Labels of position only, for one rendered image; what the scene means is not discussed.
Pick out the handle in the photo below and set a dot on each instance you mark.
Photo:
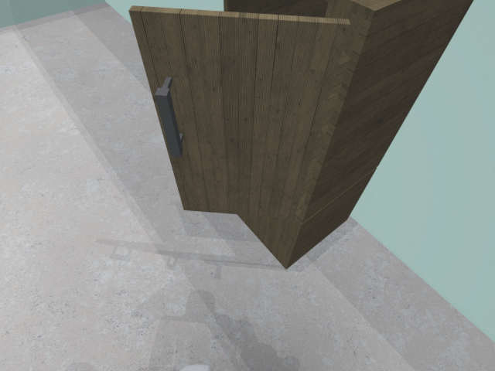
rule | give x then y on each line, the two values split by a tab
168	117

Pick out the cupboard door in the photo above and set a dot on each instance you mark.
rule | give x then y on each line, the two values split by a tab
249	92

